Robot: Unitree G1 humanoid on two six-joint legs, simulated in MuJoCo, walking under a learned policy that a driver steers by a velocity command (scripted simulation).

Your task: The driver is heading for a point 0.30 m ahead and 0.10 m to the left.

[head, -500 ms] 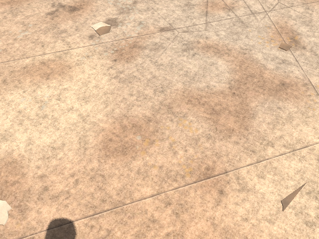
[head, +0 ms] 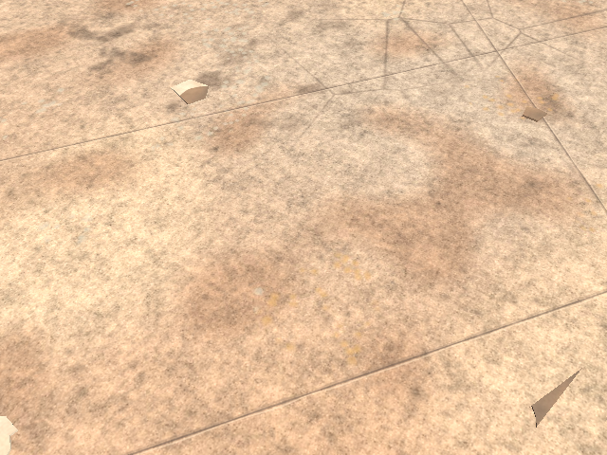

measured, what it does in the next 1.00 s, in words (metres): walks ahead: right foot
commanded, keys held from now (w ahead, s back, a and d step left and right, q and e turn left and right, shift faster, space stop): no key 0.38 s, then w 0.24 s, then no key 0.38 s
